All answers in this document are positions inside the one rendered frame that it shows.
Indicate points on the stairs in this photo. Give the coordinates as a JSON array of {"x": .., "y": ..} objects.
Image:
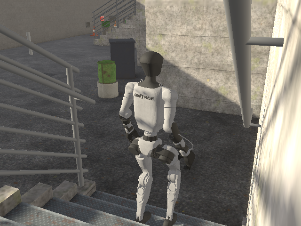
[{"x": 99, "y": 209}]

